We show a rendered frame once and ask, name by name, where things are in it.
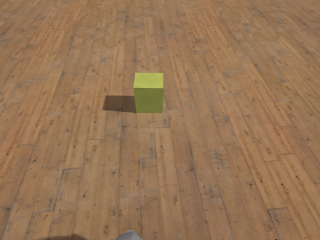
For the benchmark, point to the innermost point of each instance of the robot left shin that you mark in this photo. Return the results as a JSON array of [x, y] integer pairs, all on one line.
[[131, 231]]

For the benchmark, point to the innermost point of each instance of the carton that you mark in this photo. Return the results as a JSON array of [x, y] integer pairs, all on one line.
[[148, 92]]

